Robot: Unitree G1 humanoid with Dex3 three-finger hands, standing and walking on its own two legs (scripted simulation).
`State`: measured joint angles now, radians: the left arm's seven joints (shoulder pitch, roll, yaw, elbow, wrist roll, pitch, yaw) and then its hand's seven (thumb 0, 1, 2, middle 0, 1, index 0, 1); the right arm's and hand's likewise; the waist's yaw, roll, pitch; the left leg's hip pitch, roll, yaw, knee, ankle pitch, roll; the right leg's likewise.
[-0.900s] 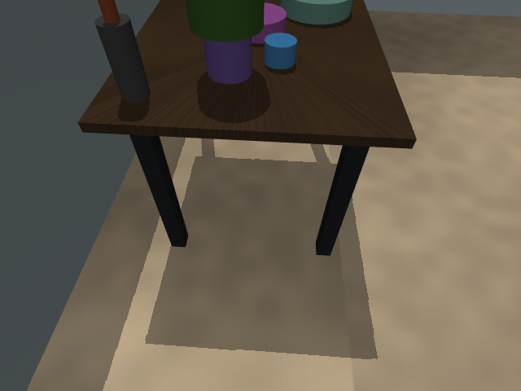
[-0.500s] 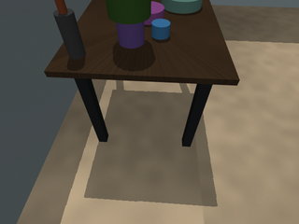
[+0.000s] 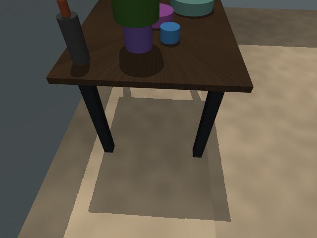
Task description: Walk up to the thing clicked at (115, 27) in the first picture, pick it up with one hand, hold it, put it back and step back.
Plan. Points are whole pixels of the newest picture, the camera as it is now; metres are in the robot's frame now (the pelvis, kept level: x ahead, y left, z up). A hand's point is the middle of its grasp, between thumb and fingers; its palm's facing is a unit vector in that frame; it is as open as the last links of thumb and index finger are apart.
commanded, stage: stand
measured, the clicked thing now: (72, 32) +0.84 +0.36 +0.09
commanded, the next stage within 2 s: walk up in 0.22 s
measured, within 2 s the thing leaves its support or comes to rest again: neither
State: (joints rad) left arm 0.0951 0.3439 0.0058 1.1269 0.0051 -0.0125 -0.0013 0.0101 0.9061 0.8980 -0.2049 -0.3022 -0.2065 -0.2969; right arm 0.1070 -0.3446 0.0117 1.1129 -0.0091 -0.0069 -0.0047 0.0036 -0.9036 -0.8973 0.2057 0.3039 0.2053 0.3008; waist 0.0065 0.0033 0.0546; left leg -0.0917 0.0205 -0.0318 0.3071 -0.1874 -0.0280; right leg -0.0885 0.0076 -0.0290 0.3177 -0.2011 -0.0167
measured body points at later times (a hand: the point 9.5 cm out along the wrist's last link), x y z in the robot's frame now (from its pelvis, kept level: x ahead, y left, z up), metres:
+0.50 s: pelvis +0.00 +0.05 -0.02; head +0.04 +0.05 +0.43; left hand +0.01 +0.41 -0.11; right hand +0.12 -0.27 -0.14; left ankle +0.04 +0.24 -0.72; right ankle -0.02 -0.10 -0.75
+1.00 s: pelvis +0.07 +0.17 -0.03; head +0.10 +0.14 +0.42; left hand -0.03 +0.50 -0.10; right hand +0.26 -0.09 -0.16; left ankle +0.03 +0.29 -0.69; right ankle +0.15 +0.07 -0.75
